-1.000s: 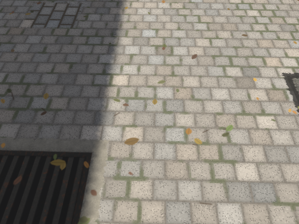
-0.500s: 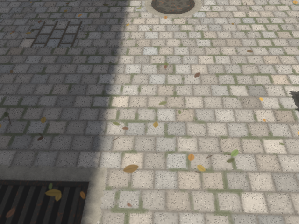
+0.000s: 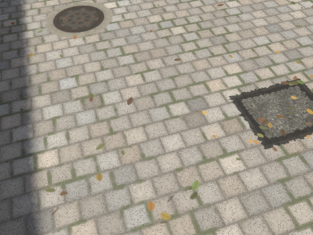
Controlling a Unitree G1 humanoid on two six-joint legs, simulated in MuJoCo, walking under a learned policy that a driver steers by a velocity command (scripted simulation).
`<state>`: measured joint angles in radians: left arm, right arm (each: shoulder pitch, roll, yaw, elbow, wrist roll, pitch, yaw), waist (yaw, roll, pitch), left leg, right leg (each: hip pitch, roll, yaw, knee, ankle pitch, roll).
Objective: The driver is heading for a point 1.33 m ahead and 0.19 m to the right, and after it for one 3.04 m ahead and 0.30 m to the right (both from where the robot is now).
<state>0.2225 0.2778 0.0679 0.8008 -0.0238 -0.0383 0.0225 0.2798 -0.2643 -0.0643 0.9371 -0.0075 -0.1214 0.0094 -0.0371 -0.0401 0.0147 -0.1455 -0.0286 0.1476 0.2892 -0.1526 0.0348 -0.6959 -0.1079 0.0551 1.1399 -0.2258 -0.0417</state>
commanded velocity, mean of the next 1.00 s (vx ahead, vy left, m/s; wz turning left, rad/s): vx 0.50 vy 0.00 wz -0.36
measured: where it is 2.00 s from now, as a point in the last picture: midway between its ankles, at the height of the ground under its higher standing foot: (219, 138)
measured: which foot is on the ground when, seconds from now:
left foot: down 0.00-0.28, up 0.30-0.78, down 0.80-1.00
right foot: up 0.00-0.24, down 0.26-0.80, up 0.82-1.00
